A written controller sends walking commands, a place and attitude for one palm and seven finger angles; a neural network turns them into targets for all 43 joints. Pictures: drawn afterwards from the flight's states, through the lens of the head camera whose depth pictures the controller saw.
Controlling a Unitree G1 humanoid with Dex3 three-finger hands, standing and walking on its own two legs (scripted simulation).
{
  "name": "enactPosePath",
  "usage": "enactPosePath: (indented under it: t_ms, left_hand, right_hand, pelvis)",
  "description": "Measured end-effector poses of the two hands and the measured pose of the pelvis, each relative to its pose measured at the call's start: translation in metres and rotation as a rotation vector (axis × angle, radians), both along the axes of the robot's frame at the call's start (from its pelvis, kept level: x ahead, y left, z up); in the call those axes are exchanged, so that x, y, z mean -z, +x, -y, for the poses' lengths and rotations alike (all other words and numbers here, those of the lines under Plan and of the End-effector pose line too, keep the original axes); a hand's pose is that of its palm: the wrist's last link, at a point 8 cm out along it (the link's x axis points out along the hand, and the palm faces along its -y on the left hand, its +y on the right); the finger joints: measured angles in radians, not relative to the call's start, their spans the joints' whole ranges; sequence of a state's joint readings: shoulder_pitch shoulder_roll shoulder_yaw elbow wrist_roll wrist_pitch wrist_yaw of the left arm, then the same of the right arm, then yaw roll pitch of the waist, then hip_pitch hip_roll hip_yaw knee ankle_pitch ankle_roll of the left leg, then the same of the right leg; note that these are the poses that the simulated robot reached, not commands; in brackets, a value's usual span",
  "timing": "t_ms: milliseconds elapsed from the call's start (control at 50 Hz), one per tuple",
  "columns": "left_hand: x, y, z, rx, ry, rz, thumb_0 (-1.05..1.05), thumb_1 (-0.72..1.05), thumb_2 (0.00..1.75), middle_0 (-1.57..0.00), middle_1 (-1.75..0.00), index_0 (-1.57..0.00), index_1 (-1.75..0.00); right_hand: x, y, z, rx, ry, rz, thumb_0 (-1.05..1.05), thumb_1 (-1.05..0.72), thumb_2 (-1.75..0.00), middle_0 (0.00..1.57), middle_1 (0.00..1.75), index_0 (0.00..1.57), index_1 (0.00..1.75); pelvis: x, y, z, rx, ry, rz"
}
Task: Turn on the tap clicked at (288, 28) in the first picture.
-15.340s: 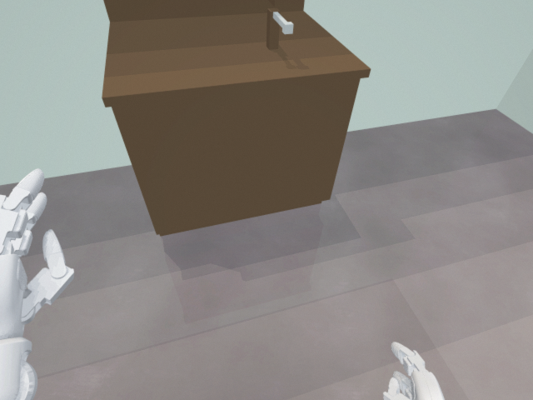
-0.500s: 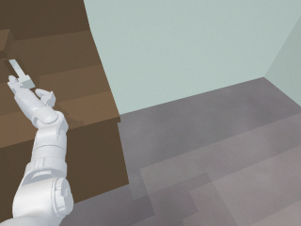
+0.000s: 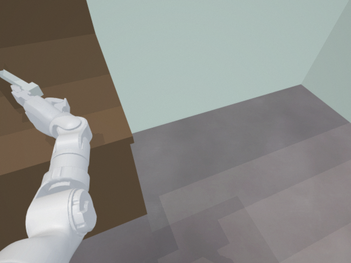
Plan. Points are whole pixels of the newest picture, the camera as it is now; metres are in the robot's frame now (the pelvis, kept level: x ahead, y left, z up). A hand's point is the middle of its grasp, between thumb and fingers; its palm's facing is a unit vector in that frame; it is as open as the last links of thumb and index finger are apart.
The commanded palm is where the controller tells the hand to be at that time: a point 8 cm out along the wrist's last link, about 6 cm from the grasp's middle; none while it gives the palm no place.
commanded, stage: push the lever round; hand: left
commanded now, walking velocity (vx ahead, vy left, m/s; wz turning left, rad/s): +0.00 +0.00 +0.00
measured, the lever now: (32, 91) +0.49 +0.33 +0.15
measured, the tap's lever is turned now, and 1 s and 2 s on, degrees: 34 61 63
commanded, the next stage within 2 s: lift the hand up off the lever in 0.86 s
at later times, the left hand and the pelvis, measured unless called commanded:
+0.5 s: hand (77, 93) +0.50 +0.23 +0.13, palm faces +0.84 -0.52 -0.14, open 8.1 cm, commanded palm +0.44 +0.24 +0.13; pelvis +0.00 -0.01 -0.01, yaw +0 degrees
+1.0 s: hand (78, 88) +0.52 +0.23 +0.13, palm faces +0.84 -0.53 -0.14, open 7.9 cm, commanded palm +0.47 +0.24 +0.13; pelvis +0.01 -0.02 -0.01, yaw +0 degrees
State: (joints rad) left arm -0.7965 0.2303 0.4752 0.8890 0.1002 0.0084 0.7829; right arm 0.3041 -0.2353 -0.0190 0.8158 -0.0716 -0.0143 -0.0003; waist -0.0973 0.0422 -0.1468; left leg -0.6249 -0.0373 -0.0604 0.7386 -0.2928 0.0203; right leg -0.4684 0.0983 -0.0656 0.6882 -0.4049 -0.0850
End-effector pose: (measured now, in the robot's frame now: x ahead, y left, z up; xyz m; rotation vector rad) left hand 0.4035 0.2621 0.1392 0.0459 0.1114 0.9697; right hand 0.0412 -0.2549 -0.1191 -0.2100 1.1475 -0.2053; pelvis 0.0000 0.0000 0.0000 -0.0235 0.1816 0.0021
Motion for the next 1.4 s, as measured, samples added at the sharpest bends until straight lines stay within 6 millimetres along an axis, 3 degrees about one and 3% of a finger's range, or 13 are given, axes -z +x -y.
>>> enactPosePath:
  t_ms: [480, 740, 960, 1400]
  left_hand:
    - [-0.003, 0.034, 0.023, -0.058, -0.005, -0.067, 0.02, 0.9, 0.9, -0.15, -0.15, -0.1, -0.12]
    - [-0.001, 0.048, 0.02, -0.062, -0.012, -0.077, 0.02, 0.9, 0.9, -0.16, -0.15, -0.13, -0.14]
    - [-0.001, 0.058, 0.018, -0.05, -0.008, -0.069, 0.02, 0.9, 0.9, -0.15, -0.15, -0.13, -0.14]
    - [-0.016, 0.064, 0.01, -0.033, -0.02, -0.06, 0.02, 0.9, 0.9, -0.15, -0.15, -0.15, -0.15]
  right_hand:
    - [0.01, -0.03, 0.002, 0.005, 0.031, -0.087, 0.01, -0.91, -0.89, 0.2, 0.3, 0.2, 0.3]
    - [0.007, -0.048, 0.013, 0.047, 0.023, -0.13, 0.01, -0.91, -0.89, 0.2, 0.3, 0.2, 0.3]
    - [0.003, -0.046, 0.019, 0.049, 0.012, -0.139, 0.01, -0.91, -0.89, 0.2, 0.3, 0.2, 0.3]
    - [0.001, -0.03, 0.007, 0.041, 0.03, -0.117, 0.01, -0.91, -0.89, 0.2, 0.3, 0.2, 0.3]
  pelvis:
    - [0.007, 0.0, 0.008, -0.001, 0.001, -0.071]
    - [0.007, 0.008, 0.015, 0.006, 0.005, -0.085]
    - [0.006, 0.013, 0.016, 0.005, 0.004, -0.098]
    - [0.001, 0.023, 0.009, 0.005, 0.004, -0.078]
